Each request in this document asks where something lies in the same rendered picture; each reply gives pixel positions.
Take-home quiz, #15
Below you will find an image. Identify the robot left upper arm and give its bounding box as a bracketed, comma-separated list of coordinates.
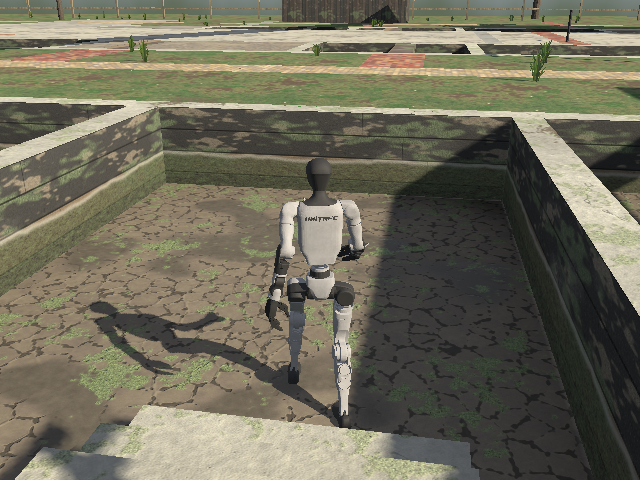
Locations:
[279, 201, 299, 259]

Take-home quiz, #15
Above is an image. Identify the robot right forearm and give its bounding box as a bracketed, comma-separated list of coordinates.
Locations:
[350, 237, 365, 256]

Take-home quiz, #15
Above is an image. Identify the robot torso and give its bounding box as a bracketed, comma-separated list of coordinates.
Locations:
[296, 196, 343, 300]

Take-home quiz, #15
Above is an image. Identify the robot left hand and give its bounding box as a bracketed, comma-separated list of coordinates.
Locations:
[265, 297, 290, 331]

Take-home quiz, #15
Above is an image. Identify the robot left forearm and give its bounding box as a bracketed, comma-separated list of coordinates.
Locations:
[268, 244, 290, 301]

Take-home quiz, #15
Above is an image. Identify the left robot shin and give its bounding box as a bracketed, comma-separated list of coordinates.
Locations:
[288, 311, 303, 372]

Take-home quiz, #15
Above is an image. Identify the robot right hand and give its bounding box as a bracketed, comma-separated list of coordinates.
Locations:
[337, 244, 360, 261]

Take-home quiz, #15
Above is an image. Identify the robot right upper arm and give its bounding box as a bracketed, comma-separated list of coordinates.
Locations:
[339, 200, 364, 251]

